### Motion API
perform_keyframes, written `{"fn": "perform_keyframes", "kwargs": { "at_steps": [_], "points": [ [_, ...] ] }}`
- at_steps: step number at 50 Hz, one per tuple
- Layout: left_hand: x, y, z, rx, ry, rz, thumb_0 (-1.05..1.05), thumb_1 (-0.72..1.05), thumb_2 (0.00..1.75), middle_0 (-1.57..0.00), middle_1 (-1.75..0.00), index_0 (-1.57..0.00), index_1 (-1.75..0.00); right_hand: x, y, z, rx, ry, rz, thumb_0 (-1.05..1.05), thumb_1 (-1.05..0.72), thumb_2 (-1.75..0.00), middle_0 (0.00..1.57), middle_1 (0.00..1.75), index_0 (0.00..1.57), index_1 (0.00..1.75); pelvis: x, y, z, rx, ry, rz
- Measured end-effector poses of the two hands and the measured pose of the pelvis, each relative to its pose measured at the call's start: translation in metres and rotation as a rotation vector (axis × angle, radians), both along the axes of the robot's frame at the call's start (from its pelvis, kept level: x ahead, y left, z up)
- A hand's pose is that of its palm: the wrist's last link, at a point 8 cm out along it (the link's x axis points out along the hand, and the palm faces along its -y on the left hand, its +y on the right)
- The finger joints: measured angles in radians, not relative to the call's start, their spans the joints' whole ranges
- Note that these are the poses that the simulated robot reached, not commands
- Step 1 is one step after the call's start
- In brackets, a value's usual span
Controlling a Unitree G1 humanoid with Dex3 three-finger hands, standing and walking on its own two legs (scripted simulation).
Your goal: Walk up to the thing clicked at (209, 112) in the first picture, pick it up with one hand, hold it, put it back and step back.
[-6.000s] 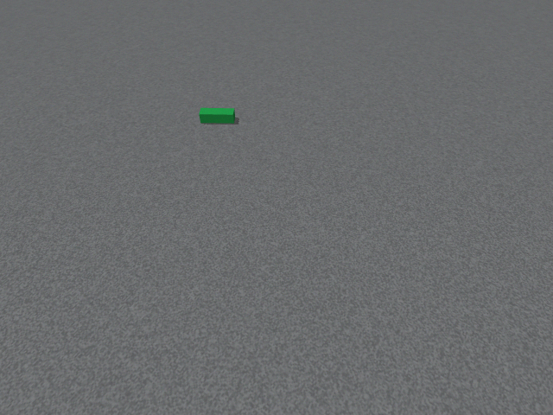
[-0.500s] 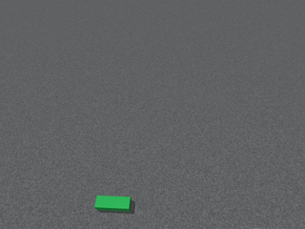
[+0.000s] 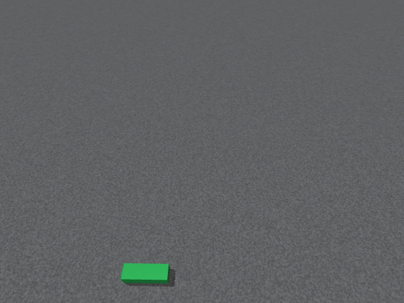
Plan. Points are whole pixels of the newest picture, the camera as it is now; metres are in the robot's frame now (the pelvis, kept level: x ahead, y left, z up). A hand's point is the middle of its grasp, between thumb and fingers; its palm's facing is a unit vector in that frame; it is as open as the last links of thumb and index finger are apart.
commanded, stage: walk up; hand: left
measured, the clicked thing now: (146, 273) +0.38 +0.27 -0.75
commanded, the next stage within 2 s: stand in 0.12 s
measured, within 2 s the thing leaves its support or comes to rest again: neither
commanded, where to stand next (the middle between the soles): +0.03 -0.01 m, yaw -1 degrees
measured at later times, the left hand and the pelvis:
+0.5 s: hand out of the picture +0.07 +0.25 -0.15, palm faces -0.02 -0.94 -0.35, open 7.4 cm; pelvis -0.01 +0.00 +0.00, yaw +1 degrees
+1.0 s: hand out of the picture +0.07 +0.24 -0.16, palm faces -0.02 -0.94 -0.35, open 7.4 cm; pelvis +0.00 -0.01 +0.00, yaw +1 degrees
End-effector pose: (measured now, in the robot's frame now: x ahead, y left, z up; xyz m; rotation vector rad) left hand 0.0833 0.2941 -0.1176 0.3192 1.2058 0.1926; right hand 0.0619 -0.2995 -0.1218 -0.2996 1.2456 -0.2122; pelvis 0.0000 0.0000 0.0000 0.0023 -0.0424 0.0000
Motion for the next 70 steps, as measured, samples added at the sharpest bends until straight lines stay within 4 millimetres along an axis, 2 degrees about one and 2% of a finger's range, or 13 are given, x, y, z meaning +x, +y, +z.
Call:
{"fn": "perform_keyframes", "kwargs": {
  "at_steps": [20, 34, 60, 70],
  "points": [
    [-0.013, 0.001, 0.000, 0.005, 0.013, 0.006, 0.00, 0.91, 0.90, -0.21, -0.30, -0.20, -0.30, 0.011, 0.001, 0.004, 0.001, -0.025, 0.024, 0.00, -0.91, -0.89, 0.20, 0.30, 0.20, 0.30, -0.005, -0.003, 0.001, 0.001, 0.001, 0.007],
    [-0.027, -0.003, 0.000, 0.011, 0.043, 0.020, 0.00, 0.91, 0.90, -0.21, -0.30, -0.20, -0.30, 0.005, -0.005, 0.000, 0.007, 0.003, 0.030, 0.00, -0.91, -0.89, 0.20, 0.30, 0.20, 0.30, -0.004, -0.008, 0.001, 0.002, 0.006, 0.014],
    [-0.015, -0.009, 0.001, 0.010, 0.017, 0.012, 0.00, 0.91, 0.90, -0.21, -0.30, -0.20, -0.30, 0.009, -0.011, 0.001, 0.002, -0.001, 0.034, 0.00, -0.91, -0.89, 0.20, 0.30, 0.20, 0.30, 0.000, -0.014, 0.001, 0.000, 0.006, 0.016],
    [-0.016, -0.009, 0.001, 0.009, 0.022, 0.014, 0.00, 0.91, 0.90, -0.21, -0.30, -0.20, -0.30, 0.009, -0.011, 0.001, 0.001, 0.003, 0.039, 0.00, -0.91, -0.89, 0.20, 0.30, 0.20, 0.30, 0.001, -0.015, 0.001, -0.001, 0.009, 0.017]
  ]
}}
